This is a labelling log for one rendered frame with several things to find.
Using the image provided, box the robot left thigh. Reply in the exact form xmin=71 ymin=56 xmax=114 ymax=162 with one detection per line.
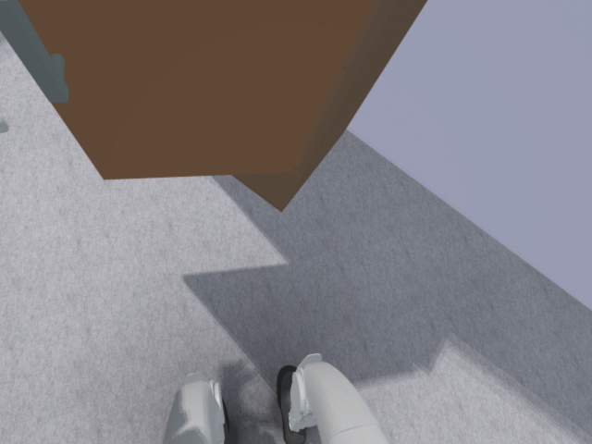
xmin=162 ymin=379 xmax=225 ymax=444

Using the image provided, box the robot right thigh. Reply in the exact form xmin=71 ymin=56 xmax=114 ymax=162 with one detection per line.
xmin=292 ymin=362 xmax=391 ymax=444

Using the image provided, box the handle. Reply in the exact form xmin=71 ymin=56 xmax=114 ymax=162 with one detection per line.
xmin=0 ymin=0 xmax=68 ymax=103

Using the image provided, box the cupboard door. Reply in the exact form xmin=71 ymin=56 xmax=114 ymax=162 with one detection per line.
xmin=18 ymin=0 xmax=375 ymax=179

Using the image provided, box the robot thigh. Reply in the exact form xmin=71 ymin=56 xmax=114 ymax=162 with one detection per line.
xmin=292 ymin=362 xmax=391 ymax=444
xmin=162 ymin=379 xmax=225 ymax=444

